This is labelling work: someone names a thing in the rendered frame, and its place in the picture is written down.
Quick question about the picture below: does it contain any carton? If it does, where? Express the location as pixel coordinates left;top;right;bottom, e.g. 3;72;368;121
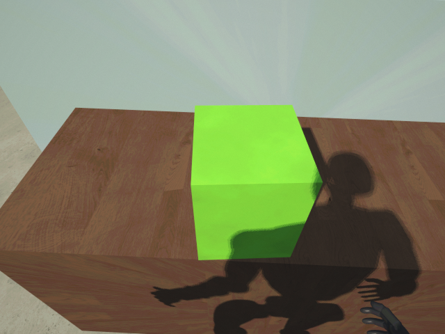
191;105;323;260

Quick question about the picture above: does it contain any pedestal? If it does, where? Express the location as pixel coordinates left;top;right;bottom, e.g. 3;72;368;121
0;108;445;334

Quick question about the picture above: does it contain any robot right hand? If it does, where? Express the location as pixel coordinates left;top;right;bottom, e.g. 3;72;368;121
360;301;409;334

